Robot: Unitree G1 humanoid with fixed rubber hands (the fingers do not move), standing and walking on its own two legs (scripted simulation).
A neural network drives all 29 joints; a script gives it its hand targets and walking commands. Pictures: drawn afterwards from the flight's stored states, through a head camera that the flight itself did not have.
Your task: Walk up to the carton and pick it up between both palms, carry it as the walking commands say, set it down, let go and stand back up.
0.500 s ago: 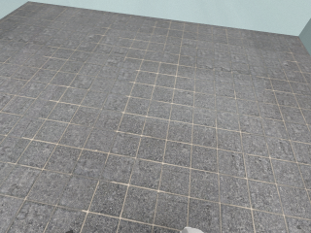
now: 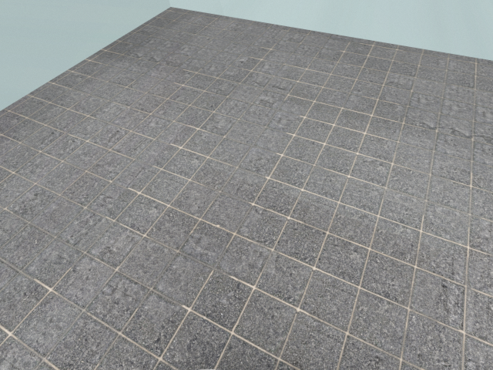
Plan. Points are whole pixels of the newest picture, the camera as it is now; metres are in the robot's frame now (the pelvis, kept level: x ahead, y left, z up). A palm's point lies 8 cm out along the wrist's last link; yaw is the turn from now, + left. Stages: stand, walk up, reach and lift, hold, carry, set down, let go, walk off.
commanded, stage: walk up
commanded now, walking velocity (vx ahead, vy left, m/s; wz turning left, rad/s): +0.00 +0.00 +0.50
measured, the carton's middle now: out of the picture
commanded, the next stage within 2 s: none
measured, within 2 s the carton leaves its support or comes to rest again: neither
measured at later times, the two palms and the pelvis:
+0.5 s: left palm out of the picture +0.08 +0.34 -0.12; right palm out of the picture +0.08 -0.19 -0.11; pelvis -0.01 +0.06 +0.00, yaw +14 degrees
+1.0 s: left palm out of the picture -0.08 +0.28 -0.10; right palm (352, 343) +0.21 -0.17 -0.13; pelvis -0.01 +0.00 +0.00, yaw +28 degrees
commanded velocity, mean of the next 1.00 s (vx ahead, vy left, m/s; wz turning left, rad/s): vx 0.00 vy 0.00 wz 0.51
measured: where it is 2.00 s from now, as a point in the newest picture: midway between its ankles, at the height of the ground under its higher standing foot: outside the picture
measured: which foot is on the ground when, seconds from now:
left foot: up 0.00-0.12, down 0.14-0.70, up 0.72-1.00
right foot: down 0.00-0.14, up 0.16-0.68, down 0.70-1.00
